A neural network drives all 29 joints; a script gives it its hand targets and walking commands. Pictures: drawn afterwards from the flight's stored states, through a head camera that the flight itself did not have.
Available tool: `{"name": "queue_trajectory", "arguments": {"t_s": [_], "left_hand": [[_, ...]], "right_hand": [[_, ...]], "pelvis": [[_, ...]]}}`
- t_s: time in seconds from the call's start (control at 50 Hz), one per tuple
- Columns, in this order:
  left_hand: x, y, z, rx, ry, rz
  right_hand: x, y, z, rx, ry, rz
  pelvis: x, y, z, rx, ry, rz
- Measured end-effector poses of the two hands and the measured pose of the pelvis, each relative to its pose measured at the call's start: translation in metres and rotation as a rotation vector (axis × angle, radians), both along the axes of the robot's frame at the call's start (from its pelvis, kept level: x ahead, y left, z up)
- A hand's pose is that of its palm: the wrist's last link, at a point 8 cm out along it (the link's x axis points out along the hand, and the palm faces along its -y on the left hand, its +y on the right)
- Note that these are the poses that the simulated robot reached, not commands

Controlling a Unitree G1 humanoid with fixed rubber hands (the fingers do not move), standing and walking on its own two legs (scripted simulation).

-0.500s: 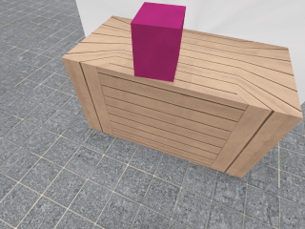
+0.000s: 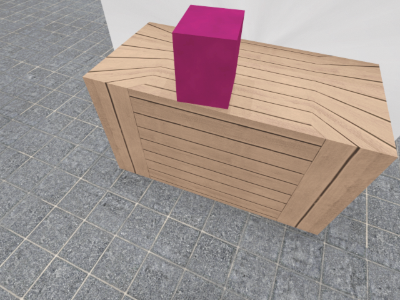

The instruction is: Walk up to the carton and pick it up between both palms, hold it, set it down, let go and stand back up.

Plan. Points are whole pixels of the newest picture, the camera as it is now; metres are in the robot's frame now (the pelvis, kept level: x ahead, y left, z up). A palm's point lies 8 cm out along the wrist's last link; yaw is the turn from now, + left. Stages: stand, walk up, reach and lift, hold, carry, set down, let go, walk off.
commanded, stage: stand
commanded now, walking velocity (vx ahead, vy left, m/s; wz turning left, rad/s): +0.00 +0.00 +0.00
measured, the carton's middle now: (209, 57) +0.89 -0.04 +0.01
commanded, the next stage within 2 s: walk up in 1.02 s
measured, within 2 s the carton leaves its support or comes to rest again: neither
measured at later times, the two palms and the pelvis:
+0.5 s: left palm out of the picture -0.05 +0.20 -0.15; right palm out of the picture -0.05 -0.20 -0.15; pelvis -0.02 +0.00 +0.00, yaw +0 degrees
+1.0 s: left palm out of the picture -0.05 +0.20 -0.15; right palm out of the picture -0.07 -0.19 -0.15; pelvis -0.03 +0.00 +0.00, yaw +0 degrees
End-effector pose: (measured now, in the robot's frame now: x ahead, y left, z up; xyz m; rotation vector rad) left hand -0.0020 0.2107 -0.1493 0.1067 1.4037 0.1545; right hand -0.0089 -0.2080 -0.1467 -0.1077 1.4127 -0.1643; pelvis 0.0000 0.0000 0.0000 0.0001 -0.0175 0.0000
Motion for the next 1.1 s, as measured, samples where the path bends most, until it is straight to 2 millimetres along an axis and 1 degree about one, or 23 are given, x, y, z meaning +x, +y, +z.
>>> {"name": "queue_trajectory", "arguments": {"t_s": [0.1,0.22,0.34,0.44,0.6,0.9,1.1], "left_hand": [[-0.005,-0.005,-0.001,-0.007,0.014,-0.001],[-0.012,-0.007,-0.001,-0.006,0.011,0.009],[-0.026,-0.012,-0.001,-0.017,0.034,0.01],[-0.039,-0.016,-0.001,-0.028,0.053,0.007],[-0.049,-0.011,0.0,-0.01,0.066,0.011],[-0.047,-0.007,-0.001,-0.012,0.043,0.014],[-0.052,-0.008,-0.001,-0.017,0.054,0.014]], "right_hand": [[-0.009,0.0,-0.001,-0.003,0.019,-0.002],[-0.017,0.006,-0.002,0.015,0.028,0.007],[-0.026,0.009,-0.003,0.023,0.035,0.0],[-0.038,0.01,-0.002,0.027,0.061,-0.008],[-0.048,0.012,-0.001,0.033,0.062,-0.012],[-0.061,0.017,-0.002,0.038,0.073,-0.014],[-0.053,0.011,0.0,0.02,0.041,-0.016]], "pelvis": [[-0.001,0.001,0.0,0.002,-0.01,0.001],[-0.004,0.0,0.001,0.005,-0.018,0.002],[-0.011,-0.001,0.001,0.002,-0.021,-0.001],[-0.016,-0.002,0.002,0.0,-0.02,-0.001],[-0.023,-0.003,0.002,0.005,-0.015,0.001],[-0.029,0.0,0.001,-0.001,-0.005,0.001],[-0.028,0.002,0.001,0.002,0.002,-0.001]]}}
